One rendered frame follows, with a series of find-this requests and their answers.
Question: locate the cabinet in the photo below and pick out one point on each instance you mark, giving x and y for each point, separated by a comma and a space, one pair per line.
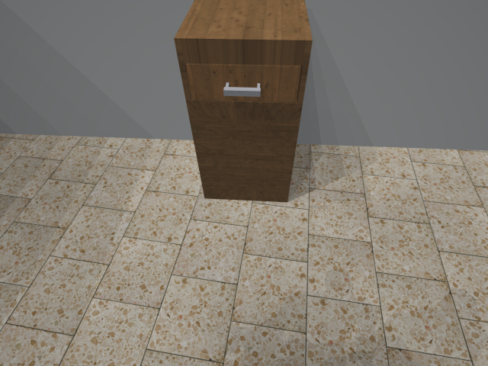
245, 149

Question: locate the handle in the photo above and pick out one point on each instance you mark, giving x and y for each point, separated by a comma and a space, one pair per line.
239, 91

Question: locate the drawer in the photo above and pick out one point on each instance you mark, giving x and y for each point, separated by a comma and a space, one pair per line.
277, 82

